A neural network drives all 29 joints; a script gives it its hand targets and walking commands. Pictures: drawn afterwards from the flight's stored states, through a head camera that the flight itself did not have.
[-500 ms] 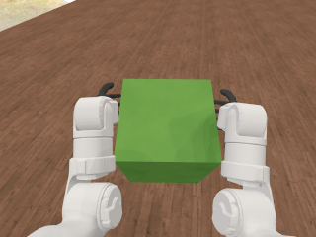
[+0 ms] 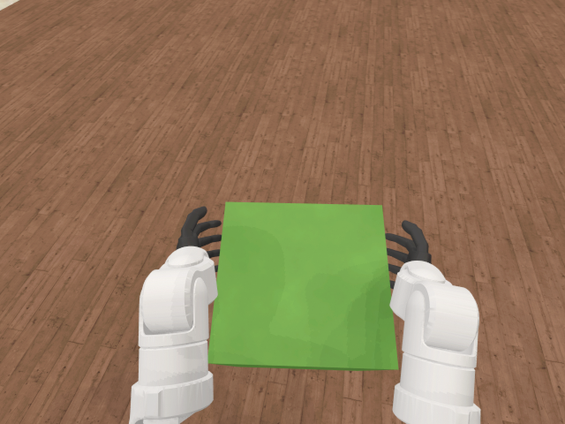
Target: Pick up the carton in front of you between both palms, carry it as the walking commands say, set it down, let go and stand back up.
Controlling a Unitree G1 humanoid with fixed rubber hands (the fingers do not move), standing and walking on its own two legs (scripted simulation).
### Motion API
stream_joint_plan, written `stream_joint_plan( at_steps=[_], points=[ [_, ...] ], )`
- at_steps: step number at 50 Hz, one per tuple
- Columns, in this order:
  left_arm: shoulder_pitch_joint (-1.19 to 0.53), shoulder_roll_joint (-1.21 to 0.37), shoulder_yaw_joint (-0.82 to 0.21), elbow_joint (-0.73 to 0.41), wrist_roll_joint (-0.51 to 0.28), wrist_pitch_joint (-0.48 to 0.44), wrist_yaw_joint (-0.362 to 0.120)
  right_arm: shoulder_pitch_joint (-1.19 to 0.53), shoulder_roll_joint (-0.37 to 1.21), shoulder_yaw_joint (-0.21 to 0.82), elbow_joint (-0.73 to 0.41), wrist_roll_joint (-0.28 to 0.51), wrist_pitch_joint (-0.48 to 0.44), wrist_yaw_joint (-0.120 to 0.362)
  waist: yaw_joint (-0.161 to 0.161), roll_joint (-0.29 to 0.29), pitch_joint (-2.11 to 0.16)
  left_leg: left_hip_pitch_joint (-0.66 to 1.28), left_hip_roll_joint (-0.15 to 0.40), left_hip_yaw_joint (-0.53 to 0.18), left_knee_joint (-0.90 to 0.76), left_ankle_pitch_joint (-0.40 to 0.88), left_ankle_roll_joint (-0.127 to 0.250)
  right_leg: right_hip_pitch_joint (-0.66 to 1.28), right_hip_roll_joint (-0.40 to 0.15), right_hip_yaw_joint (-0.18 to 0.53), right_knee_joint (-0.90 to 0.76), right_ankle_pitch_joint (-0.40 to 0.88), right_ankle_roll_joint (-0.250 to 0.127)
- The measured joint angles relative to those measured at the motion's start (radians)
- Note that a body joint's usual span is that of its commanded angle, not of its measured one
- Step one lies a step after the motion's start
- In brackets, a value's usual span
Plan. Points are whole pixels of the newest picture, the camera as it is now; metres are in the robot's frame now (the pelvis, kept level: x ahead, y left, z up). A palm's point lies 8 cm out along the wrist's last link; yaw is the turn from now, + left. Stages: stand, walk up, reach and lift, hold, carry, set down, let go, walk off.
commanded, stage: carry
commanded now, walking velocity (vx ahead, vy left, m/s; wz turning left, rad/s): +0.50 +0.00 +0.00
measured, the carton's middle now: (300, 297) +0.33 -0.02 -0.02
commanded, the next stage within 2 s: none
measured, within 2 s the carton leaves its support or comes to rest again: neither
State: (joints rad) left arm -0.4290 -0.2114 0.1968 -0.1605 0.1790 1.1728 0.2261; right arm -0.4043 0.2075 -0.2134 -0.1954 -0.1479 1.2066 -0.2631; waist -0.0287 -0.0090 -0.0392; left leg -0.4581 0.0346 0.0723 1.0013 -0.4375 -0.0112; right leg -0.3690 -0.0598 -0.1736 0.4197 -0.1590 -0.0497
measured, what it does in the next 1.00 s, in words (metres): walks ahead: left foot, then right foot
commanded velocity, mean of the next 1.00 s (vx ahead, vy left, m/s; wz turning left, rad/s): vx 0.28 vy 0.00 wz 0.00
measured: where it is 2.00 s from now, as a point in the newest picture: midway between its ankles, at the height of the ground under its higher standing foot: (294, 329)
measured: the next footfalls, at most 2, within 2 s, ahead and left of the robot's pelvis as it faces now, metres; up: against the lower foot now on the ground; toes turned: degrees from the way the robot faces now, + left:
left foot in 0.28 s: +0.34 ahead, +0.11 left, +0.00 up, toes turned +8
right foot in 0.70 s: +0.61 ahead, -0.13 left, +0.00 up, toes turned +5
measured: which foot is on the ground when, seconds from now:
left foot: up 0.00-0.26, down 0.28-0.70, up 0.72-0.94, down 0.96-1.00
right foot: down 0.00-0.30, up 0.32-0.68, down 0.70-1.00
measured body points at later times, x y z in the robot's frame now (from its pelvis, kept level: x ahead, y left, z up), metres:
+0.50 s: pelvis +0.31 +0.02 +0.00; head +0.29 +0.03 +0.45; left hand +0.60 +0.15 +0.08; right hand +0.57 -0.15 +0.08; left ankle +0.30 +0.11 -0.74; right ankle +0.33 -0.12 -0.69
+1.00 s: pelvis +0.55 -0.04 -0.01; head +0.55 -0.04 +0.44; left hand +0.84 +0.10 +0.09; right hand +0.83 -0.19 +0.08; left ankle +0.58 +0.08 -0.75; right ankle +0.57 -0.12 -0.74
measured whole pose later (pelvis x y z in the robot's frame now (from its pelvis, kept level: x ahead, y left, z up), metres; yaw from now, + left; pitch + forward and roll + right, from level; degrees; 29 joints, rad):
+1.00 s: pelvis +0.55 -0.04 -0.01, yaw -1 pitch +3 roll +0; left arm -0.22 -0.14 0.06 -0.35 0.12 1.25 0.19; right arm -0.22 0.14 -0.04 -0.36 -0.13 1.28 -0.22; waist 0.01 0.01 -0.07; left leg -0.33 0.07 0.14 0.49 -0.14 0.00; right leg -0.31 -0.04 -0.23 0.49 -0.24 -0.05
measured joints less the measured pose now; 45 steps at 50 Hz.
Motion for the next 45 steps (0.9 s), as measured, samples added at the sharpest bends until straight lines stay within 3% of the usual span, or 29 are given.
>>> stream_joint_plan(
  at_steps=[5, 12, 14, 16, 18, 20, 25, 30, 34, 35, 36, 38, 40, 45],
  points=[
    [0.068, 0.029, -0.043, -0.078, -0.026, 0.04, -0.002, 0.073, -0.036, 0.108, -0.062, 0.012, 0.032, -0.011, 0.016, -0.002, 0.003, -0.11, 0.032, 0.019, -0.199, 0.145, -0.008, 0.135, 0.014, -0.001, -0.094, -0.038, 0.001],
    [0.145, 0.052, -0.104, -0.152, -0.049, 0.073, -0.028, 0.144, -0.055, 0.128, -0.14, 0.005, 0.066, 0.028, 0.039, -0.003, -0.049, -0.05, 0.015, 0.084, -0.532, 0.359, 0.009, 0.316, 0.025, -0.002, -0.085, -0.195, 0.046],
    [0.159, 0.057, -0.111, -0.159, -0.048, 0.086, -0.028, 0.15, -0.056, 0.133, -0.137, 0.001, 0.077, 0.037, 0.045, -0.013, -0.074, 0.008, 0.005, 0.116, -0.569, 0.392, 0.04, 0.328, 0.011, 0.005, 0.029, -0.292, 0.063],
    [0.172, 0.06, -0.1, -0.153, -0.054, 0.085, -0.013, 0.149, -0.056, 0.143, -0.095, -0.001, 0.069, 0.049, 0.037, -0.044, -0.091, 0.007, -0.007, 0.137, -0.484, 0.331, 0.077, 0.227, -0.02, 0.049, 0.299, -0.308, 0.065],
    [0.186, 0.063, -0.097, -0.13, -0.055, 0.087, 0.005, 0.154, -0.057, 0.151, -0.053, 0.001, 0.069, 0.058, 0.03, -0.033, -0.099, 0.041, -0.003, 0.14, -0.481, 0.263, 0.084, 0.087, -0.002, 0.098, 0.558, -0.307, 0.058],
    [0.191, 0.064, -0.103, -0.1, -0.056, 0.095, 0.02, 0.175, -0.061, 0.159, -0.035, 0.002, 0.076, 0.06, 0.024, -0.017, -0.102, 0.092, 0.001, 0.136, -0.528, 0.253, 0.071, -0.027, 0.001, 0.105, 0.653, -0.268, 0.055],
    [0.198, 0.065, -0.115, -0.076, -0.049, 0.087, 0.007, 0.215, -0.068, 0.17, -0.056, 0.025, 0.084, 0.036, 0.007, -0.005, -0.096, 0.231, 0.0, 0.124, -0.652, 0.235, 0.056, -0.179, -0.031, 0.097, 0.436, -0.139, 0.067],
    [0.218, 0.069, -0.122, -0.14, -0.051, 0.064, -0.005, 0.217, -0.069, 0.187, -0.114, 0.034, 0.075, 0.021, 0.003, -0.01, -0.089, 0.355, 0.003, 0.123, -0.686, 0.159, 0.019, -0.211, -0.041, 0.068, 0.177, 0.043, 0.072],
    [0.219, 0.069, -0.119, -0.189, -0.052, 0.077, -0.012, 0.209, -0.068, 0.187, -0.152, 0.027, 0.086, 0.04, 0.007, -0.008, -0.088, 0.424, 0.026, 0.116, -0.58, 0.02, -0.027, -0.12, -0.016, -0.012, 0.027, 0.152, 0.065],
    [0.211, 0.068, -0.123, -0.181, -0.053, 0.077, -0.016, 0.206, -0.068, 0.178, -0.154, 0.022, 0.087, 0.041, 0.011, 0.008, -0.092, 0.41, 0.049, 0.112, -0.5, -0.029, -0.035, -0.104, -0.003, -0.031, 0.034, 0.167, 0.045],
    [0.201, 0.066, -0.128, -0.16, -0.052, 0.07, -0.021, 0.201, -0.068, 0.163, -0.151, 0.018, 0.083, 0.039, 0.018, 0.032, -0.089, 0.364, 0.071, 0.088, -0.377, -0.037, -0.039, -0.11, 0.011, -0.046, 0.077, 0.126, 0.012],
    [0.185, 0.062, -0.142, -0.124, -0.063, 0.068, -0.036, 0.192, -0.066, 0.141, -0.14, 0.015, 0.082, 0.021, 0.023, 0.044, -0.072, 0.241, 0.053, 0.022, -0.131, -0.088, -0.034, -0.098, 0.014, -0.059, 0.107, 0.046, -0.032],
    [0.187, 0.062, -0.144, -0.108, -0.06, 0.068, -0.043, 0.183, -0.064, 0.137, -0.122, 0.022, 0.088, 0.038, 0.021, 0.039, -0.054, 0.142, 0.029, 0.007, -0.035, -0.104, -0.018, -0.063, 0.008, -0.064, 0.077, 0.03, -0.026],
    [0.201, 0.065, -0.138, -0.15, -0.059, 0.084, -0.039, 0.18, -0.063, 0.156, -0.131, 0.024, 0.089, 0.037, 0.036, 0.023, -0.018, 0.063, 0.021, 0.036, -0.315, 0.007, -0.007, 0.018, 0.016, -0.062, 0.001, 0.019, -0.025]
  ],
)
